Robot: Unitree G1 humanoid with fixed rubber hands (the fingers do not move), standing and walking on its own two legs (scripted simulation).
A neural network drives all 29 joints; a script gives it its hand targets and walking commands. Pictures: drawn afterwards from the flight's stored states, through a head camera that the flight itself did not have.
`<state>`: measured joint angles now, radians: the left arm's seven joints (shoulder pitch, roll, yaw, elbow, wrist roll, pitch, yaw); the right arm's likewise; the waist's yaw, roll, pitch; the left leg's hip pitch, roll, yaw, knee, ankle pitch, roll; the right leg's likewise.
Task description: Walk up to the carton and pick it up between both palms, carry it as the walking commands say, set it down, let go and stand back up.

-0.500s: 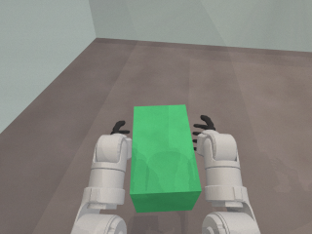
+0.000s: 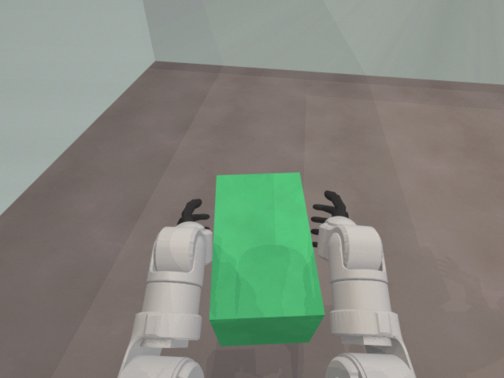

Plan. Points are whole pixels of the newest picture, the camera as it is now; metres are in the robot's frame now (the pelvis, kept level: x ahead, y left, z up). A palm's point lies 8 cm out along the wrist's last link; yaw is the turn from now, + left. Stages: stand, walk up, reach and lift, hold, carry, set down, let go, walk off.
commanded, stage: carry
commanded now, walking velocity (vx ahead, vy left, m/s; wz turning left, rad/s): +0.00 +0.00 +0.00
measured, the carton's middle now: (261, 256) +0.36 +0.00 +0.00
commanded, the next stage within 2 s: none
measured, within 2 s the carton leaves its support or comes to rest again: neither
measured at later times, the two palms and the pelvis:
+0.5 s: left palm (187, 244) +0.31 +0.12 +0.09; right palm (337, 238) +0.32 -0.12 +0.10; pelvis +0.00 +0.00 +0.00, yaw +0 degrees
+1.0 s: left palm (185, 247) +0.31 +0.12 +0.09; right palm (336, 240) +0.32 -0.12 +0.10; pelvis +0.00 +0.00 +0.00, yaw +0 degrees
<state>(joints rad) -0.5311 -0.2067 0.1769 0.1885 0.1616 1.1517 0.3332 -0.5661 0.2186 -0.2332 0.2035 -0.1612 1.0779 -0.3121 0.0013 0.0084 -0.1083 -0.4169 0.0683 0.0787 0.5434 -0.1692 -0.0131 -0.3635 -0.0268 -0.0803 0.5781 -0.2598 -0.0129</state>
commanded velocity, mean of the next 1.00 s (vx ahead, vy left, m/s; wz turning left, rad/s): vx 0.00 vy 0.00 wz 0.00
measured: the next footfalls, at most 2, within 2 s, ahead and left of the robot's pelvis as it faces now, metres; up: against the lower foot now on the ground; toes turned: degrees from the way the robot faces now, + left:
right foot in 1.78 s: +0.05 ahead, -0.19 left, +0.00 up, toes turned -6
